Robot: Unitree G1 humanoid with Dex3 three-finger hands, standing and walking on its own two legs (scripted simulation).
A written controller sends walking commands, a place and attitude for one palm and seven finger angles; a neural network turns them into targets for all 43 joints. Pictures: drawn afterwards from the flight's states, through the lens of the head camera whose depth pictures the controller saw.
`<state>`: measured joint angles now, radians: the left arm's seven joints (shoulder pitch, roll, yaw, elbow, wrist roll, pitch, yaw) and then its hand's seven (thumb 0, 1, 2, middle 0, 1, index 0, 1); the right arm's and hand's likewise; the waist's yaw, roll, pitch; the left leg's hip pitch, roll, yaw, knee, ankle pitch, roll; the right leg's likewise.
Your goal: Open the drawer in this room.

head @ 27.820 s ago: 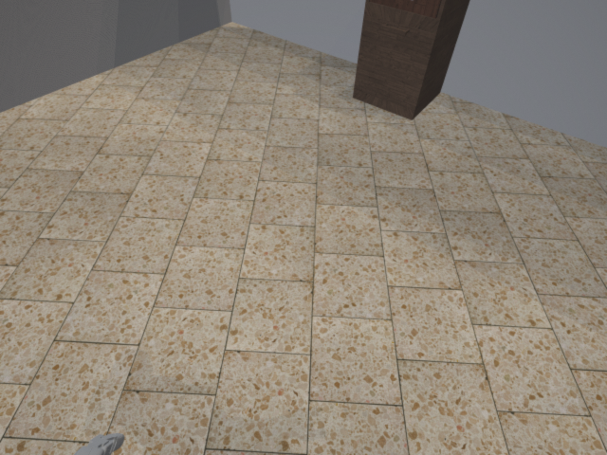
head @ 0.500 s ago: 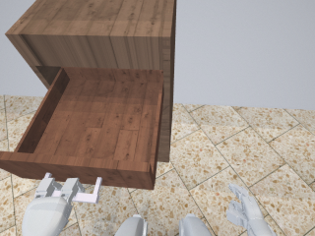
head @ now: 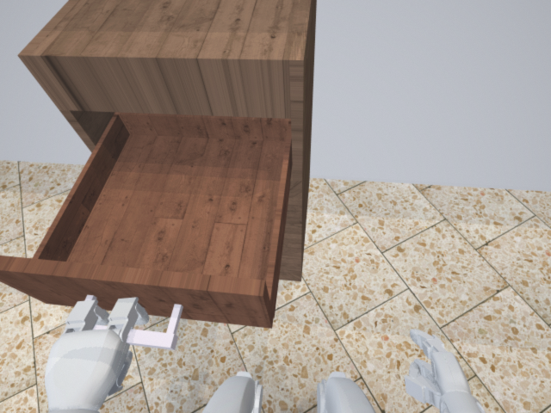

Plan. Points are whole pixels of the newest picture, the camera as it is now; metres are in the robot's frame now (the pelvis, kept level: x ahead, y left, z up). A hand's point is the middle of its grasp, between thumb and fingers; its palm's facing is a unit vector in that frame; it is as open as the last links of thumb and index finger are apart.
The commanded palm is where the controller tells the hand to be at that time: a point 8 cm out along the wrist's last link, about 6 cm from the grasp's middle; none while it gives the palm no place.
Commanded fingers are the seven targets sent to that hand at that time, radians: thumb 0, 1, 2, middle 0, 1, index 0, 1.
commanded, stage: open the thumb to release the handle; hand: left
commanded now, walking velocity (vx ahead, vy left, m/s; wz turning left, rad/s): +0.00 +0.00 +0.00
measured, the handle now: (127, 321) +0.24 +0.23 +0.00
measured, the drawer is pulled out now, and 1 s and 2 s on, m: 0.30 0.30 0.30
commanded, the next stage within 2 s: lift the hand off the handle in 0.20 s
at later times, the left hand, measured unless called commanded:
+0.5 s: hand (113, 367) +0.18 +0.24 -0.02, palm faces -0.05 -0.07 -1.00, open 13.8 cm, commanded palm +0.17 +0.23 +0.02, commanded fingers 0.00 -0.50 0.30 -0.30 -1.20 -0.30 -1.20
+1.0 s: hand (111, 359) +0.19 +0.24 +0.00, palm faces -0.06 -0.09 -0.99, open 13.7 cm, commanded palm +0.18 +0.24 +0.05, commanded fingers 0.00 -0.50 0.30 -0.30 -1.20 -0.30 -1.20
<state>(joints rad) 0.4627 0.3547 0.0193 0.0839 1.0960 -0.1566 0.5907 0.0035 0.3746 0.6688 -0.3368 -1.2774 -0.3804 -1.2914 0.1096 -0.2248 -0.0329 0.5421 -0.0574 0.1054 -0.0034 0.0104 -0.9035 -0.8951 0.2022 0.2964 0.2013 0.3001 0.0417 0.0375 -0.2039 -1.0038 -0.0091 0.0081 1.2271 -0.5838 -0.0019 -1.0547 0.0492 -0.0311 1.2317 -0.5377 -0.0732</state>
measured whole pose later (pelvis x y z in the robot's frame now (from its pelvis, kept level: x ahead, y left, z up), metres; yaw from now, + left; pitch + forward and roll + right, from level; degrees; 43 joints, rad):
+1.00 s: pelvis +0.00 +0.01 +0.02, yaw +0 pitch +17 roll +0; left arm 0.48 0.34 -0.06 0.05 1.08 -0.08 0.55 0.00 -0.49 0.30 -0.32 -1.20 -0.35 -1.21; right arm 0.16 -0.24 -0.02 0.50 -0.06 0.10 0.01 0.01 -0.90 -0.90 0.20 0.30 0.20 0.30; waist 0.03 0.05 -0.20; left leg -0.88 -0.01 0.01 1.13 -0.55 0.01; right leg -0.92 0.05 -0.02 1.12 -0.50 -0.06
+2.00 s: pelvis +0.01 +0.02 +0.06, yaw -1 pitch +11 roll +0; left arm 0.57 0.38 -0.05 -0.17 1.02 -0.09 0.43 0.00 -0.49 0.30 -0.32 -1.20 -0.32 -1.20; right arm 0.18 -0.24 -0.02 0.47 -0.04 0.11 0.04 0.01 -0.90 -0.90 0.20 0.30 0.20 0.30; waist 0.06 0.06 -0.15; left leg -0.63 -0.02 0.02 0.93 -0.49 0.03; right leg -0.68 0.04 0.00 0.93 -0.44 -0.04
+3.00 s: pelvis +0.03 +0.02 +0.08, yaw -2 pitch +7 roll +0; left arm 0.66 0.42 0.00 -0.38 0.95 -0.03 0.30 0.00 -0.49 0.30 -0.32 -1.20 -0.32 -1.20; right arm 0.18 -0.24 0.00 0.44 -0.02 0.11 0.06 0.01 -0.90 -0.90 0.20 0.30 0.20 0.30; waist 0.09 0.08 -0.11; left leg -0.45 -0.01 0.03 0.77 -0.44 0.02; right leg -0.51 0.05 0.02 0.77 -0.39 -0.04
